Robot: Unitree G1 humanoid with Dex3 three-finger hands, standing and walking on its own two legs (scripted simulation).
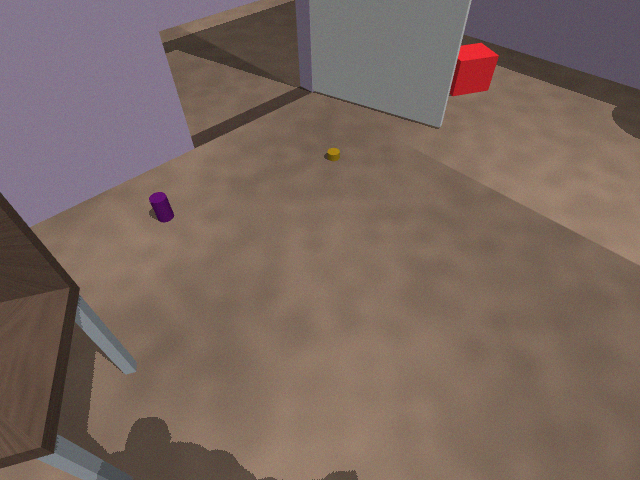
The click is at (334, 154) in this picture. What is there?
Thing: low tin
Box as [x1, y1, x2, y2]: [327, 148, 339, 160]
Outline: 328,149 328,159 336,160 339,158 338,149
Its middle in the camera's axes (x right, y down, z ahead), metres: +0.08 -0.45 +2.06
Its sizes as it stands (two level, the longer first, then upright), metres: 0.065 0.065 0.039
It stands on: the floor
